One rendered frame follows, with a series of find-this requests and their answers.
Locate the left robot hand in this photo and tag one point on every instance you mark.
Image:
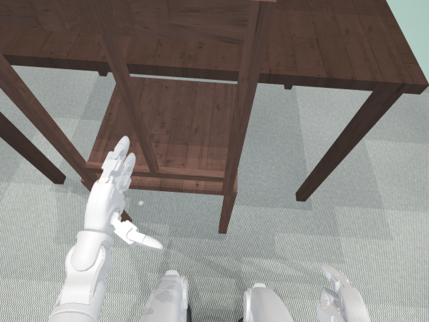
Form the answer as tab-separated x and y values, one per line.
107	194

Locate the table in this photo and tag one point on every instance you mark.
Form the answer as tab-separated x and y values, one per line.
338	44

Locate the chair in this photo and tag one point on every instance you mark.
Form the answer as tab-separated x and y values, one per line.
187	136

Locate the robot left thigh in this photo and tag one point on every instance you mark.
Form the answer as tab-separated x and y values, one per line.
167	299

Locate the right robot hand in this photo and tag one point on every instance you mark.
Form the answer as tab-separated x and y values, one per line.
347	306

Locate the left robot forearm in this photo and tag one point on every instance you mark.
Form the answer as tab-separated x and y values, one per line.
87	264

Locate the robot thigh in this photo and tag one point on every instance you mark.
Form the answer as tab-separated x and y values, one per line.
167	299
264	305

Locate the robot right thigh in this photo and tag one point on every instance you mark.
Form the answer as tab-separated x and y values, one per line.
264	305

